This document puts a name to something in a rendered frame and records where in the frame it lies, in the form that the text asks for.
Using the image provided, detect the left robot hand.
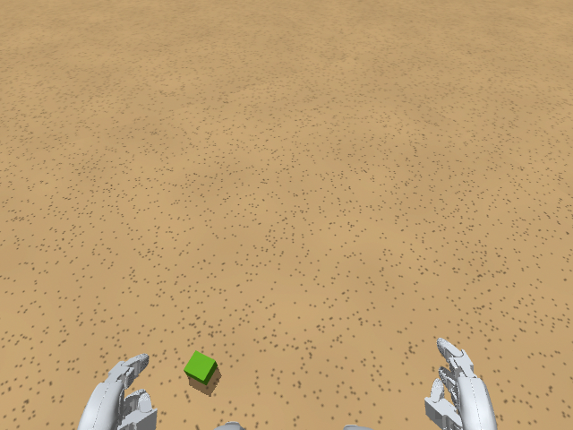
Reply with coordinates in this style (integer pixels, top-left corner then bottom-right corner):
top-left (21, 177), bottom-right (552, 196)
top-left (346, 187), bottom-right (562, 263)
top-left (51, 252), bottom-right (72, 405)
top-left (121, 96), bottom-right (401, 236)
top-left (77, 354), bottom-right (158, 430)

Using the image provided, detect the right robot hand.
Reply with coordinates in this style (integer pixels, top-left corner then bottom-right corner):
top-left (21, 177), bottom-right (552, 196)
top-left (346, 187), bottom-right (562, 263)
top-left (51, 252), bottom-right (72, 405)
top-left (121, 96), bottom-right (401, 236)
top-left (424, 338), bottom-right (498, 430)

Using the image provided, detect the small box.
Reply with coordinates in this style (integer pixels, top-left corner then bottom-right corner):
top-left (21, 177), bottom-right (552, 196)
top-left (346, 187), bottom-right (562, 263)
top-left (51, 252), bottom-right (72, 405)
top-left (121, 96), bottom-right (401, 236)
top-left (184, 350), bottom-right (218, 385)

